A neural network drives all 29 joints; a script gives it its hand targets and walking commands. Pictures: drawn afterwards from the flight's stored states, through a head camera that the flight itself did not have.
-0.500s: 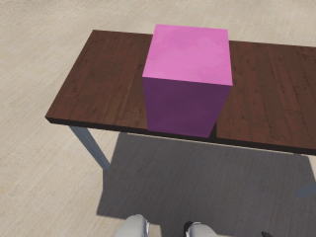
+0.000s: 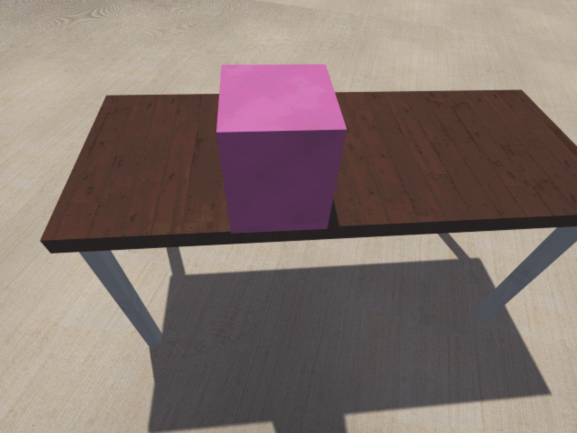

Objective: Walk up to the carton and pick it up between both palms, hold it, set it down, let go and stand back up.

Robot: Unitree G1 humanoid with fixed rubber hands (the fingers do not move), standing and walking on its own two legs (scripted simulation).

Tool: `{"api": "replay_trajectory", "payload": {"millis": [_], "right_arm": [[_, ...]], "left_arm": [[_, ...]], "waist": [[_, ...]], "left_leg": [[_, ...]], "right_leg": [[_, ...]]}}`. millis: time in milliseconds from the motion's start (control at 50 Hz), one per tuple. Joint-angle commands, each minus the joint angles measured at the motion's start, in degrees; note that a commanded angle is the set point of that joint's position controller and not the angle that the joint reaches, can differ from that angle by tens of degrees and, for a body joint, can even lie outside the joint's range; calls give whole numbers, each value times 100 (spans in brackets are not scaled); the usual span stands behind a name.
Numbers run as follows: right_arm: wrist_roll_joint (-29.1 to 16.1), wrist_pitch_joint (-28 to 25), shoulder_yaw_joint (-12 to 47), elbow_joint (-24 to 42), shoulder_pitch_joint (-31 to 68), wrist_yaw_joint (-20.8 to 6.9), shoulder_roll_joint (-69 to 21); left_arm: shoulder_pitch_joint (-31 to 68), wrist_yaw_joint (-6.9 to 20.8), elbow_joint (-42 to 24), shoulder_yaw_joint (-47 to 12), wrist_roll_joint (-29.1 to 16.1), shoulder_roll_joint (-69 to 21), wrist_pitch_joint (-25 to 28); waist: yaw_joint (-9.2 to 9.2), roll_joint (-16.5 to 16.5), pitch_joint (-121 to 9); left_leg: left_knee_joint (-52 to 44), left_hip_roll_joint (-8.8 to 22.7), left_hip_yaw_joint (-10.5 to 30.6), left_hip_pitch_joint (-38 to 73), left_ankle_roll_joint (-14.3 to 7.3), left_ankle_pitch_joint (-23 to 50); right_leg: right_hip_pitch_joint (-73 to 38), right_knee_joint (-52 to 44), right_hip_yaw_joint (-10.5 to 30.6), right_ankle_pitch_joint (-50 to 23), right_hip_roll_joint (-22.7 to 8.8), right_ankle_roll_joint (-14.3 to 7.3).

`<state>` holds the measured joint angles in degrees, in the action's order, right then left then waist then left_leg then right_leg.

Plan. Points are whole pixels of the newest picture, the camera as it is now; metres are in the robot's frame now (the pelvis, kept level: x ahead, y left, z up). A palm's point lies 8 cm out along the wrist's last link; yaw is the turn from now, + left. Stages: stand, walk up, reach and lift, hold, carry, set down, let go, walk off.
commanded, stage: walk up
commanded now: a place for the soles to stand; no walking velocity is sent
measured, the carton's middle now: (277, 151) +0.61 +0.04 +0.03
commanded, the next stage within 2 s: none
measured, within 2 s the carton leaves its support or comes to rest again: neither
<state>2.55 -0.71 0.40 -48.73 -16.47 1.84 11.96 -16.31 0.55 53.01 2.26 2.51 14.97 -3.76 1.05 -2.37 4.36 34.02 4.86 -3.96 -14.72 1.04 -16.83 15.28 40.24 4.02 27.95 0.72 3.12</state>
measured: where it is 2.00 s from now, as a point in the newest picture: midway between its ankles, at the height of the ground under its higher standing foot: outside the picture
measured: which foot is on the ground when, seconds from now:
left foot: down 0.00-0.06, up 0.08-0.30, down 0.32-1.00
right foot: up 0.00-0.00, down 0.02-1.00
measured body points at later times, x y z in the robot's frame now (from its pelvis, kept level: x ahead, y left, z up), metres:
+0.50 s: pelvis +0.02 -0.02 +0.00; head +0.01 +0.00 +0.45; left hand +0.05 +0.22 -0.15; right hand +0.04 -0.26 -0.14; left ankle +0.05 +0.10 -0.73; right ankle +0.00 -0.14 -0.73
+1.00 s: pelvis +0.05 -0.02 +0.01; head +0.05 -0.03 +0.46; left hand +0.08 +0.22 -0.14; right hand +0.06 -0.27 -0.14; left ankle +0.05 +0.10 -0.73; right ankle +0.00 -0.14 -0.73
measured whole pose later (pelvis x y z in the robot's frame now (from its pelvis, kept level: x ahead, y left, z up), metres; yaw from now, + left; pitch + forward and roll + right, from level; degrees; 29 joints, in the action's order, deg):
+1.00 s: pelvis +0.05 -0.02 +0.01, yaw -2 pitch -2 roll +1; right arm 1.2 -0.4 2.9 -59.3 -15.2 1.0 13.2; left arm -16.6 -1.4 59.0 -2.8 0.3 12.3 1.1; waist 0.4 -0.1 1.8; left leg 28.1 1.9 -4.3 -10.9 0.4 -15.4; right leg 8.0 28.8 4.4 19.0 1.9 -0.9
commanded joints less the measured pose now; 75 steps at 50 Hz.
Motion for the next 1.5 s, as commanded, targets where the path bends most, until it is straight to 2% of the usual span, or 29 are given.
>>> {"api": "replay_trajectory", "payload": {"millis": [0,20,40,60,80,100,120,160,200,260,300,320,340,360,380,400,460,500,580,660,900,1240,1260,1300,1320,1340,1380,1420,1480], "right_arm": [[47,83,-195,227,103,-114,1106],[-8,88,-66,260,-38,-161,750],[-104,108,43,361,-65,-157,456],[-105,158,22,312,-13,-100,554],[-114,182,-2,237,-85,-80,659],[-95,152,3,149,-123,-92,714],[-96,102,0,54,-240,-114,728],[-39,5,-23,-37,-365,-114,748],[-18,-61,-16,-21,-374,-73,674],[-66,-107,-17,-120,-706,-44,551],[-41,-113,-66,-220,-918,-28,708],[-30,-105,-84,-204,-923,-12,836],[-75,-84,-105,-178,-811,3,980],[-163,-35,-114,-242,-658,11,1143],[-196,12,-105,-262,-389,1,1194],[-204,38,-64,-278,-183,-29,1102],[-155,-17,26,-333,-256,-87,836],[-157,-63,40,-452,-428,-112,785],[-128,-73,51,-556,-393,-94,829],[-152,-36,88,-591,-234,-69,758],[-135,-27,118,-858,-151,-49,778],[-150,-5,126,-1092,-145,-40,791],[-84,13,-67,-1103,-378,-114,1155],[41,62,-17,-792,213,-185,869],[88,69,-7,-604,428,-217,798],[92,33,-22,-496,496,-240,812],[71,-76,-86,-390,399,-254,928],[49,-149,-153,-321,244,-293,964],[18,-148,-209,-288,-155,-359,775]], "left_arm": [[-998,-64,-118,125,-85,421,400],[-1152,-92,-106,200,-95,695,432],[-846,-126,-232,209,-184,991,440],[-682,-159,-193,219,-261,1092,422],[-393,-168,-240,182,-247,929,405],[-228,-181,-286,120,-221,766,387],[-203,-213,-301,71,-183,650,390],[-408,-215,-248,39,-139,588,452],[-494,-177,-168,42,-112,604,493],[-44,-167,-228,-15,-104,580,432],[1,-130,-207,-123,-139,429,392],[-135,-113,-185,-197,-178,294,388],[-374,-113,-127,-268,-215,138,368],[-626,-144,-15,-268,-202,144,325],[-741,-163,53,-269,-147,121,315],[-778,-167,105,-290,-113,103,344],[-735,-157,241,-298,-119,346,535],[-583,-179,255,-298,-133,474,600],[-532,-208,295,-334,-159,440,616],[-466,-211,336,-343,-237,420,568],[-394,-232,440,-354,-224,487,547],[-375,-251,614,-405,-222,449,535],[-930,-200,438,-261,-15,493,620],[-1249,-232,561,-11,-40,1125,562],[-1374,-284,582,46,-16,1186,549],[-1466,-322,614,31,28,1048,582],[-1384,-324,578,-12,59,800,680],[-1028,-286,444,4,25,736,777],[-506,-222,297,80,31,860,815]], "waist": [[-391,848,-208],[-412,-32,-344],[-270,-707,-72],[-317,-655,314],[-199,-720,680],[-186,-741,920],[-165,-779,925],[-210,-782,550],[-224,-729,10],[66,-618,-330],[176,-138,-291],[128,225,-228],[-15,706,-89],[-182,873,121],[-303,964,479],[-338,996,689],[-167,747,372],[-45,559,82],[-42,215,-300],[-49,-44,-266],[-66,129,-145],[-60,176,-38],[-237,322,-339],[-548,-458,732],[-667,-657,1220],[-683,-621,1370],[-588,-618,919],[-419,-694,356],[-101,-808,267]], "left_leg": [[-421,637,694,-996,-521,-506],[352,252,294,-1469,-218,-798],[925,-215,-79,-1628,16,-1661],[1416,-122,344,-1073,-81,-2065],[1589,-59,434,-874,-112,-2006],[1438,-93,442,-1170,-134,-1959],[1215,-93,464,-1494,-147,-1720],[1030,-124,400,-1461,-133,-1121],[743,-192,297,-949,-125,-794],[-438,-353,43,335,-206,393],[-690,-216,337,1141,-254,1001],[-977,186,910,1297,-366,590],[-1638,713,1727,954,-557,-677],[-2103,1074,2114,28,-804,-1964],[-2312,1140,2113,-628,-841,-2453],[-2282,931,1829,-821,-740,-2184],[-1508,331,1010,10,-472,-30],[-1238,194,784,393,-443,601],[-920,199,569,713,-453,1428],[-829,100,483,655,-453,1257],[-889,146,444,789,-423,1434],[-1090,176,458,840,-418,1042],[-463,-194,264,496,-387,-1332],[518,-558,-25,-1590,-132,-1773],[1050,-313,240,-2415,-95,-1784],[1272,-86,473,-2986,-47,-1464],[1334,162,674,-3183,60,-954],[1091,188,618,-2387,129,-477],[672,-21,320,-561,25,384]], "right_leg": [[-1594,-1839,-195,-1804,-38,-325],[-1829,-2144,994,-1404,-752,-558],[-982,-2722,2311,-630,-1636,-951],[273,-2955,2576,631,-1804,-1351],[769,-3116,2413,1469,-1697,-1435],[502,-3121,2013,1359,-1418,-1358],[42,-2932,1716,670,-1225,-1280],[-446,-2529,1570,-938,-1166,-1231],[-626,-2223,1389,-1830,-1136,-1262],[56,-1887,746,-1524,-847,-1068],[820,-1594,620,-1032,-614,-785],[1178,-1381,536,-482,-455,-621],[1186,-921,255,-108,-148,-479],[588,-668,1,-58,-35,-422],[188,-763,-65,-208,-120,-425],[-3,-1088,52,-474,-185,-463],[72,-1597,435,-1476,-334,-569],[88,-1594,517,-1830,-386,-584],[-137,-1548,457,-2609,-438,-576],[-157,-1638,513,-2621,-490,-588],[-117,-1652,500,-2759,-464,-589],[-18,-1747,517,-2326,-416,-570],[-496,-1907,931,67,-530,-895],[-731,-3004,2643,2099,-1499,-1551],[-841,-3235,3176,2129,-1946,-1836],[-1197,-3203,3251,1545,-2112,-1933],[-1777,-2947,2758,196,-2077,-1826],[-1636,-2794,1992,-743,-1820,-1592],[-156,-2535,948,-785,-1302,-1250]]}}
